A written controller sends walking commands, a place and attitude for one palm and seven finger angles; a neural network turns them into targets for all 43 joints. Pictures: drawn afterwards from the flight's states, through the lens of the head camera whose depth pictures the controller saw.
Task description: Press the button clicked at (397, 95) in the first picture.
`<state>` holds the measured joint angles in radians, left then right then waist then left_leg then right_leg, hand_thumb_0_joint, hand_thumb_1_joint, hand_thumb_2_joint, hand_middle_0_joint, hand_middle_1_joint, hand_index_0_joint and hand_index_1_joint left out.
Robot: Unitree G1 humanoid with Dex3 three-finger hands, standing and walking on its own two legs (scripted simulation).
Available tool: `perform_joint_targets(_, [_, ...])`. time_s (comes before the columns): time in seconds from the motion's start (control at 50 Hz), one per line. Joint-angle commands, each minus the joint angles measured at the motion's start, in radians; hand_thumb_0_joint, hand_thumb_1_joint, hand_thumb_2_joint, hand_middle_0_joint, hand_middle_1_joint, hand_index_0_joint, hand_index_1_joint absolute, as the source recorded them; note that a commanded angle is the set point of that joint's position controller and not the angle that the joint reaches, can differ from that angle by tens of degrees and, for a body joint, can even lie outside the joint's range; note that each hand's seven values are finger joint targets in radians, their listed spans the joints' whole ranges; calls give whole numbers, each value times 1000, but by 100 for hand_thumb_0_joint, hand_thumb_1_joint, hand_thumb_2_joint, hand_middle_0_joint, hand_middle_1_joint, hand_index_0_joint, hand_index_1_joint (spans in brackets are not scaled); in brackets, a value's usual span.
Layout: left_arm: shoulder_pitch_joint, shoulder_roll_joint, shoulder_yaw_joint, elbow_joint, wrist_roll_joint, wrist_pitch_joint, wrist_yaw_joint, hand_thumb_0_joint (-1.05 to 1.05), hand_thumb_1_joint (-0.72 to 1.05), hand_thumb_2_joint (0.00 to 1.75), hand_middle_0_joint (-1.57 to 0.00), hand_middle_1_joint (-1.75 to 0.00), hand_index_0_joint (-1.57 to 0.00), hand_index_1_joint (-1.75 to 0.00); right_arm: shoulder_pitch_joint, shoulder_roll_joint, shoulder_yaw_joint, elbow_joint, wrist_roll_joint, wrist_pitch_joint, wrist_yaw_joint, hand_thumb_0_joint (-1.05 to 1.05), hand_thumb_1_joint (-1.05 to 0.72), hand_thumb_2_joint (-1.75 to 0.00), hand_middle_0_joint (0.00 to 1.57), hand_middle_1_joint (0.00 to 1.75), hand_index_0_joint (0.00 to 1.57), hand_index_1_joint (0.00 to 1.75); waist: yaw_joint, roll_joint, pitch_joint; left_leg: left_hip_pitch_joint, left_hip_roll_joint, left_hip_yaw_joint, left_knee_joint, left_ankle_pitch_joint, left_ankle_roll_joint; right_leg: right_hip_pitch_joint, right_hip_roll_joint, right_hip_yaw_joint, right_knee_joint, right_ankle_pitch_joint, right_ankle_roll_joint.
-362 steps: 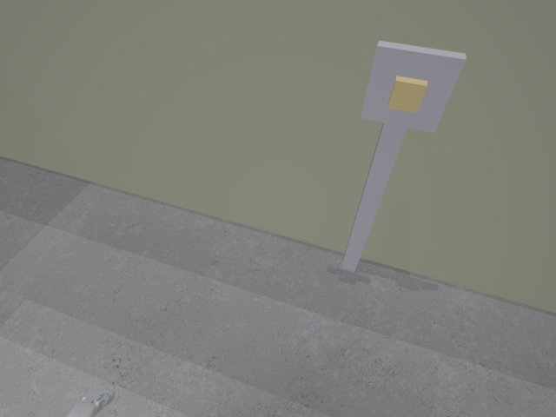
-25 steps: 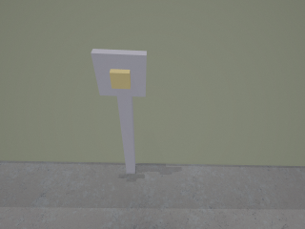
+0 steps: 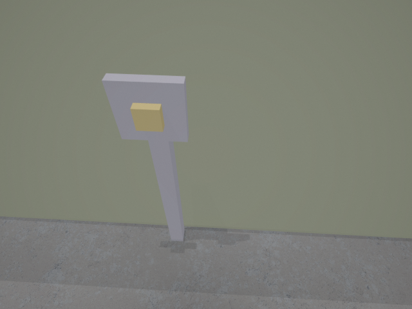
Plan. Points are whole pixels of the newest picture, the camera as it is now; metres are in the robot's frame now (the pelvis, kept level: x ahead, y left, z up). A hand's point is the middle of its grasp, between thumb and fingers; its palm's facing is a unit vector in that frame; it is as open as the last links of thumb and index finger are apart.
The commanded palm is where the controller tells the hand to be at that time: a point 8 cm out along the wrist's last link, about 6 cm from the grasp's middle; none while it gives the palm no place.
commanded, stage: come to a stop and stand still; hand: left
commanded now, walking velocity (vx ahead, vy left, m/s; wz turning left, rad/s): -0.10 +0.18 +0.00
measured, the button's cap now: (148, 116) +0.52 +0.18 +0.08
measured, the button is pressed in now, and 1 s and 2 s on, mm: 0 0 0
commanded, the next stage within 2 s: look again from close up in 1.00 s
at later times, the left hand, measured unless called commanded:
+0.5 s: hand out of the picture +0.01 +0.16 -0.17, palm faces +0.04 -0.98 -0.22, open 7.3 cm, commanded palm none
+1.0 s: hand out of the picture +0.00 +0.14 -0.17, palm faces -0.04 -0.98 -0.19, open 7.4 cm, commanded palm none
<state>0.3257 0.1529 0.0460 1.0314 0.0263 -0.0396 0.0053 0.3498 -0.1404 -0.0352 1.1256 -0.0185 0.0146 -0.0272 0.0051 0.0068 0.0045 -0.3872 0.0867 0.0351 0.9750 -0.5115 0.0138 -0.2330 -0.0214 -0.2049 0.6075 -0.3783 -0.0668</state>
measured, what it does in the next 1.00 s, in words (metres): steps on the spot: left foot, then right foot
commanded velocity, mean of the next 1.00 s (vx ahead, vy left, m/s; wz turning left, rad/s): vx -0.05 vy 0.02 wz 0.00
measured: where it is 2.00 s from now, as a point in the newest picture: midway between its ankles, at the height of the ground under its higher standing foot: outside the picture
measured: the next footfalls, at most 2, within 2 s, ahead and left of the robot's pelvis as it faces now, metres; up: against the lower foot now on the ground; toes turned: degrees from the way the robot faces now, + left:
left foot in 0.24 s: +0.08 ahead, +0.07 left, +0.00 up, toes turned +1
right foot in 0.52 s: +0.00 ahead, -0.15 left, +0.00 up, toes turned -4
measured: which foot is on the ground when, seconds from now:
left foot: up 0.00-0.22, down 0.24-1.00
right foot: down 0.00-0.26, up 0.28-0.50, down 0.52-1.00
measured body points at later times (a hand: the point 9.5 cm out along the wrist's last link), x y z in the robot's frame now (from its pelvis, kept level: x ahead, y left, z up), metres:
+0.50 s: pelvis +0.00 -0.01 +0.00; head +0.03 -0.02 +0.45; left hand +0.01 +0.21 -0.15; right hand +0.10 -0.23 -0.15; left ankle +0.10 +0.08 -0.73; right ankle -0.04 -0.14 -0.72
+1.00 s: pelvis -0.03 -0.03 +0.01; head -0.02 -0.02 +0.46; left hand +0.00 +0.20 -0.15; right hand -0.04 -0.26 -0.14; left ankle +0.04 +0.07 -0.73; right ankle -0.04 -0.14 -0.73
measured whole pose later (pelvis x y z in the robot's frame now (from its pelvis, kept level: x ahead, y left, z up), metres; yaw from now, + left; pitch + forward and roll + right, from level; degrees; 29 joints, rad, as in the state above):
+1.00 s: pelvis -0.03 -0.03 +0.01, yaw -2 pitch +0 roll -1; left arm 0.30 0.19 -0.01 0.99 0.02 0.00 0.03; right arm 0.33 -0.16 0.00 1.03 -0.02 0.02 0.00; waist -0.02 -0.01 0.02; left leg -0.35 0.02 0.07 0.52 -0.17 0.03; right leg -0.23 0.00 -0.07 0.53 -0.30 -0.02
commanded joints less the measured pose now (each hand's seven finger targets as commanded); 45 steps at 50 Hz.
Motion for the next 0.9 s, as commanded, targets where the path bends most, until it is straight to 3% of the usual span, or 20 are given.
perform_joint_targets(0.0, [156, 50, -3, 19, 5, -7, 30, 0, 90, 90, -20, -30, -20, -30, -102, -23, -6, -102, -11, -29, 15, 0, -90, -90, 20, 30, 20, 30, 18, -101, 150, -249, 2, 34, 113, 74, -4, 77, -279, 280, -342, 510, -114])
perform_joint_targets(0.06, [155, 54, -16, 23, 5, -16, 43, 0, 90, 90, -20, -30, -20, -30, -70, 38, 19, -77, 4, -25, 18, 0, -90, -90, 20, 30, 20, 30, 3, -80, 70, -111, -41, 78, -140, 130, -18, 138, -225, 146, -253, 939, -82])
perform_joint_targets(0.18, [114, 98, -1, -6, -10, 12, 51, 0, 90, 90, -20, -30, -20, -30, -61, -32, 10, -99, 13, -14, -2, 0, -90, -90, 20, 30, 20, 30, -10, -120, 14, 114, -64, 67, -466, 408, -13, 117, -212, 161, -120, 906, -58])
perform_joint_targets(0.2, [115, 94, 1, -14, -11, 18, 52, 0, 90, 90, -20, -30, -20, -30, -36, -64, 2, -99, 9, -16, -6, 0, -90, -90, 20, 30, 20, 30, -21, -68, -10, 200, -15, 35, -492, 666, 10, 76, -188, 149, -69, 801, -25])
perform_joint_targets(0.22, [137, 63, -1, -23, -16, 24, 55, 0, 90, 90, -20, -30, -20, -30, -14, -111, -5, -107, 6, -19, -11, 0, -90, -90, 20, 30, 20, 30, -19, 48, -45, 308, 106, -75, -475, 1017, 75, -11, -134, 119, -20, 556, 25])
perform_joint_targets(0.24, [156, 32, -10, -31, -15, 33, 60, 0, 90, 90, -20, -30, -20, -30, 1, -139, -9, -111, 14, -20, -14, 0, -90, -90, 20, 30, 20, 30, -10, 148, -70, 338, 217, -180, -487, 1249, 164, -50, -67, 95, 33, 165, 64])
perform_joint_targets(0.26, [162, 15, -13, -33, -12, 38, 60, 0, 90, 90, -20, -30, -20, -30, -10, -147, -8, -119, 13, -18, -16, 0, -90, -90, 20, 30, 20, 30, -4, 200, -57, 295, 254, -188, -549, 1259, 215, -45, -32, 119, 127, -158, 67])
perform_joint_targets(0.28, [150, 25, -11, -23, -14, 47, 56, 0, 90, 90, -20, -30, -20, -30, -64, -129, -2, -126, 12, -20, -22, 0, -90, -90, 20, 30, 20, 30, 6, 248, -49, 231, 247, -216, -614, 1101, 238, -46, -26, 153, 217, -241, 67])
perform_joint_targets(0.36, [125, 8, -7, -12, -3, 62, 43, 0, 90, 90, -20, -30, -20, -30, -165, -129, -12, -170, -1, -12, -14, 0, -90, -90, 20, 30, 20, 30, 25, 98, -37, 125, 215, -186, -666, 676, 225, -56, -39, 177, 264, -158, 60])
perform_joint_targets(0.44, [134, -12, -10, -11, 3, 57, 38, 0, 90, 90, -20, -30, -20, -30, -164, -147, -32, -177, -5, -4, 0, 0, -90, -90, 20, 30, 20, 30, 24, 17, -75, 84, 162, -154, -687, 332, 167, 20, -22, 135, 70, -61, 62])
perform_joint_targets(0.48, [176, 2, -8, -3, 7, 50, 40, 0, 90, 90, -20, -30, -20, -30, -174, -130, -34, -182, -1, 4, 9, 0, -90, -90, 20, 30, 20, 30, 38, -22, -32, 10, 92, -107, -653, 156, 94, 74, -30, 148, -134, 41, 52])
perform_joint_targets(0.5, [209, 70, -23, -19, 17, 38, 64, 0, 90, 90, -20, -30, -20, -30, -233, -162, -33, -246, 12, -13, 10, 0, -90, -90, 20, 30, 20, 30, 73, -224, 25, 94, 33, -5, -429, 293, 22, -25, -78, 265, -312, 241, 38])
perform_joint_targets(0.52, [72, 126, -22, -94, 14, 20, 62, 0, 90, 90, -20, -30, -20, -30, -184, -91, -24, -272, 8, -6, 35, 0, -90, -90, 20, 30, 20, 30, -3, -288, 27, 9, -51, 38, -271, 166, -4, -96, -202, 419, -355, 28, -6])
perform_joint_targets(0.54, [4, 164, -16, -118, 13, 8, 53, 0, 90, 90, -20, -30, -20, -30, -196, -88, -18, -261, -9, 4, 48, 0, -90, -90, 20, 30, 20, 30, -13, -133, 27, 7, -61, 20, -193, 132, -16, -142, -258, 431, -357, -24, -55])
perform_joint_targets(0.58, [-31, 167, 0, -148, 4, -8, 57, 0, 90, 90, -20, -30, -20, -30, -166, -84, -19, -258, -4, 2, 49, 0, -90, -90, 20, 30, 20, 30, -39, -96, 20, 5, -49, 8, -187, 179, 3, -95, -219, 372, -286, 145, -84])
perform_joint_targets(0.62, [-24, 165, -7, -139, 0, -7, 54, 0, 90, 90, -20, -30, -20, -30, -127, -73, -9, -247, 4, -7, 42, 0, -90, -90, 20, 30, 20, 30, -45, -126, 23, 96, -61, 34, -329, 218, 4, -108, -187, 318, -223, 200, -66])
perform_joint_targets(0.68, [-6, 131, -20, -134, -5, 12, 48, 0, 90, 90, -20, -30, -20, -30, -78, -110, -3, -218, 3, -19, 32, 0, -90, -90, 20, 30, 20, 30, -35, -3, 96, 152, 2, -62, -507, 272, 34, -190, -70, 241, -159, -11, 8])
perform_joint_targets(0.74, [34, 126, -23, -110, -3, 28, 44, 0, 90, 90, -20, -30, -20, -30, -106, -136, 2, -206, -4, -16, 27, 0, -90, -90, 20, 30, 20, 30, 1, 90, 144, -16, 38, -154, -640, 8, 60, -93, -33, 210, -168, -100, 26])
perform_joint_targets(0.78, [51, 130, -24, -97, 0, 32, 39, 0, 90, 90, -20, -30, -20, -30, -108, -145, 2, -202, -5, -13, 26, 0, -90, -90, 20, 30, 20, 30, 9, 35, 150, -61, 29, -149, -661, -75, 54, -67, -27, 219, -182, -136, 26])
perform_joint_targets(0.88, [28, 147, -24, -92, -7, 26, 32, 0, 90, 90, -20, -30, -20, -30, -48, -127, 13, -168, -9, -15, 23, 0, -90, -90, 20, 30, 20, 30, -10, -30, 77, 36, -11, -79, -576, 71, 34, -104, -69, 277, -249, -187, 5])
